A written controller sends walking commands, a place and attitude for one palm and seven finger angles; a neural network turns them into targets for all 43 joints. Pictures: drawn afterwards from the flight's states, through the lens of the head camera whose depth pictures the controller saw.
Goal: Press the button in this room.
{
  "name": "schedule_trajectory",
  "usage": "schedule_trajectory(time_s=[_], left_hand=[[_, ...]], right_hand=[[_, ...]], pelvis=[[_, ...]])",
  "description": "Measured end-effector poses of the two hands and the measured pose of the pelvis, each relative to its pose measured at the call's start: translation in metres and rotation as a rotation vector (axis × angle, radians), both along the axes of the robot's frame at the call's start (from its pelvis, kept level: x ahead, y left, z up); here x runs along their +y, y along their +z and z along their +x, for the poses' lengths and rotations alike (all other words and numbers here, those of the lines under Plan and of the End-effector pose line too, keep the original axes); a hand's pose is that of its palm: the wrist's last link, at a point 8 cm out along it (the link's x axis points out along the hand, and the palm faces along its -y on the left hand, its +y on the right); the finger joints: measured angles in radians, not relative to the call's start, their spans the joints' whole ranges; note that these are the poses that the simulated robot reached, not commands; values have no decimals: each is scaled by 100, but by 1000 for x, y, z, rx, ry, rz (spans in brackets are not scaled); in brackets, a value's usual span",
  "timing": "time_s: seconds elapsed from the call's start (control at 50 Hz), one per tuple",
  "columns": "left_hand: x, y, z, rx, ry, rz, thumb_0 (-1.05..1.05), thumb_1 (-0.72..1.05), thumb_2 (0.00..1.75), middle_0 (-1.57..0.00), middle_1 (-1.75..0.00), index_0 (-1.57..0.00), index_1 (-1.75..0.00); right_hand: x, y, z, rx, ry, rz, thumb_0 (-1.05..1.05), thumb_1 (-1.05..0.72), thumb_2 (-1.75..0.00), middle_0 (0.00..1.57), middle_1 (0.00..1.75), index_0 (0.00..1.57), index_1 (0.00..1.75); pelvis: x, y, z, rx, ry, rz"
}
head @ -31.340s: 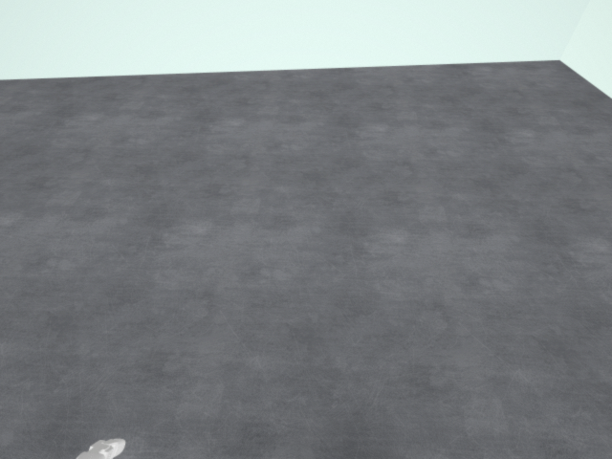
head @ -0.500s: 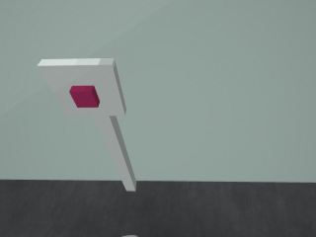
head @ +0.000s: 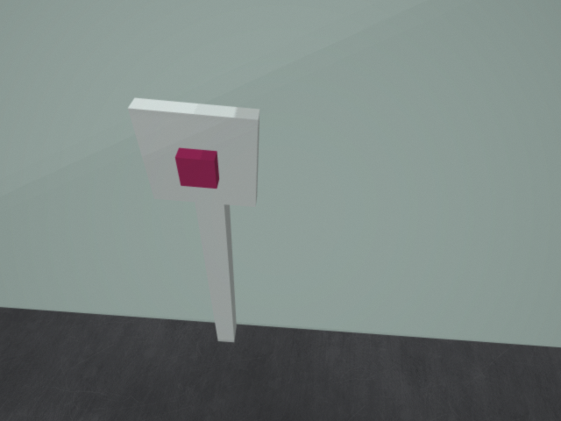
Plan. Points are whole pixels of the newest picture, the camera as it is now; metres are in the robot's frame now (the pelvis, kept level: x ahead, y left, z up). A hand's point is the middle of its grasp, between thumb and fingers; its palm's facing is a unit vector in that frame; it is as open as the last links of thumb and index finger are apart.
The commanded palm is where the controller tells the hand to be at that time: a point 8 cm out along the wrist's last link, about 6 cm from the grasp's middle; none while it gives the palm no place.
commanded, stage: come to a stop and stand still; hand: left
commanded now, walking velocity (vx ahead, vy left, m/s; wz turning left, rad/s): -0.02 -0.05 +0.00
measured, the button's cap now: (198, 167) +0.48 +0.17 +0.09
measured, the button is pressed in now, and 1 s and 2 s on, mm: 0 0 0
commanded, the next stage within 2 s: look again from close up in 1.64 s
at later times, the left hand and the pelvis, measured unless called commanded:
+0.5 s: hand out of the picture +0.03 +0.13 -0.18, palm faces +0.06 -0.98 -0.21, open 7.3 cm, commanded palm none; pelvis +0.01 -0.05 -0.01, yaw +1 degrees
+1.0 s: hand out of the picture -0.05 +0.14 -0.18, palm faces +0.05 -0.97 -0.22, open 7.4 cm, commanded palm none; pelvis -0.03 -0.05 +0.00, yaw +1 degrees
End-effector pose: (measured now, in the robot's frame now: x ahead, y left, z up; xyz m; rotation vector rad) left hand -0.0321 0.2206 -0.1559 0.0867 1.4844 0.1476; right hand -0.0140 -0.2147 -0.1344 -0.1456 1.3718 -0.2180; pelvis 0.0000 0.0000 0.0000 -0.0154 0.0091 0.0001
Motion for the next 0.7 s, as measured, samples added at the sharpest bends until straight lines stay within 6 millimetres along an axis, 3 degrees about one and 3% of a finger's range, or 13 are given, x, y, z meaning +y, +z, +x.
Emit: schedule_trajectory(time_s=[0.14,0.22,0.32,0.44,0.58,0.7], left_hand=[[-20,-1,27,-28,-36,7,1,91,90,-19,-30,-20,-30],[-24,-1,40,-63,-77,44,2,93,90,-20,-30,-20,-30],[-32,-1,54,-136,-65,63,2,93,90,-20,-30,-20,-30],[-39,2,60,-207,-36,77,1,93,90,-20,-30,-20,-30],[-45,5,48,-224,-24,78,1,92,90,-20,-30,-20,-30],[-43,7,26,-199,-16,82,1,91,90,-20,-30,-21,-30]], right_hand=[[6,-14,-39,127,-53,58,0,-91,-90,20,30,20,30],[-2,-21,-44,144,-51,91,0,-90,-90,20,30,20,30],[-27,-23,-22,81,-24,62,0,-90,-90,20,30,20,30],[-57,-24,22,-37,16,18,0,-90,-90,20,30,20,30],[-76,-14,60,-151,71,-8,0,-91,-90,20,30,20,30],[-81,-8,64,-171,103,-10,0,-91,-90,20,30,20,30]], pelvis=[[-10,-5,4,1,-4,16],[-22,-11,5,4,-8,19],[-36,-13,9,2,12,10],[-45,-14,11,-29,19,10],[-52,-11,1,-54,22,14],[-55,-8,-10,-64,24,14]])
